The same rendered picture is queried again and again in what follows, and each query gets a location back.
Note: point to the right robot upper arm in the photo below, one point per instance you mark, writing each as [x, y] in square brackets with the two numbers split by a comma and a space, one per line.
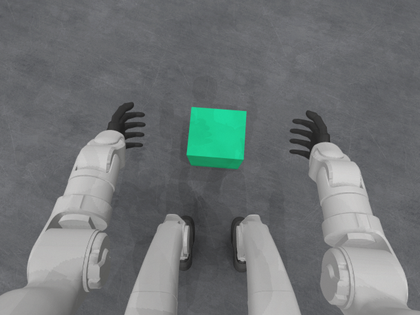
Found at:
[363, 281]

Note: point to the robot right hand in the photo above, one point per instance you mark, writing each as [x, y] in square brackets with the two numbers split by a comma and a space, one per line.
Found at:
[319, 133]

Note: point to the robot left hand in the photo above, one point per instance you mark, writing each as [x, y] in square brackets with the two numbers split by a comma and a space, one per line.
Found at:
[118, 123]

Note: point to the robot foot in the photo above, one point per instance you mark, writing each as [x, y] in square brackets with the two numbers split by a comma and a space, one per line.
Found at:
[239, 265]
[185, 264]

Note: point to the robot left forearm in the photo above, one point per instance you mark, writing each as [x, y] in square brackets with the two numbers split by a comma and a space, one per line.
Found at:
[88, 195]

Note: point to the robot right forearm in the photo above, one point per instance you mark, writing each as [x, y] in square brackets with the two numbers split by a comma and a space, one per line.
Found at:
[348, 218]

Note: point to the left robot upper arm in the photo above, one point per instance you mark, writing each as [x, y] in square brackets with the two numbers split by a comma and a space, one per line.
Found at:
[65, 266]

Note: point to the robot left foot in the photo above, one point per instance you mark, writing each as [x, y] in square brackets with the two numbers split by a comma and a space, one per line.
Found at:
[185, 264]

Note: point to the robot right foot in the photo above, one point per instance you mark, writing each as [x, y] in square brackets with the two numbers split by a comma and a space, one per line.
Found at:
[239, 265]

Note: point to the carton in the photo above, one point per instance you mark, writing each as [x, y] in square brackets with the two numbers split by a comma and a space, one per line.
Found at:
[216, 138]

